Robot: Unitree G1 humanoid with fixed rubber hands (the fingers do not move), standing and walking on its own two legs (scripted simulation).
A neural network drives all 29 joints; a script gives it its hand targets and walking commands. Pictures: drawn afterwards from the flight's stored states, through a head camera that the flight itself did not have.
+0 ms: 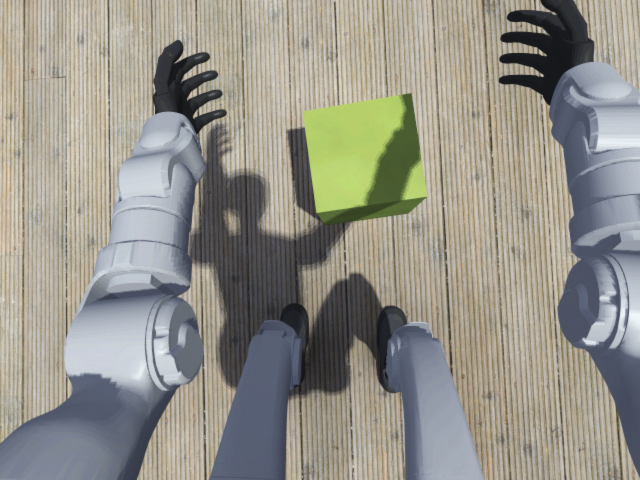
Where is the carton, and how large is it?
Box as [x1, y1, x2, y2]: [303, 93, 426, 224]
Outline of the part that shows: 411,93 303,111 316,212 325,224 408,213 426,196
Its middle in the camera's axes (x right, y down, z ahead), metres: +0.09 -0.17 +0.85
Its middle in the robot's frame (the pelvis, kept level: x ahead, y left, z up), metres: +0.56 -0.03 -0.53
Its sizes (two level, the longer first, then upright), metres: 0.210 0.200 0.250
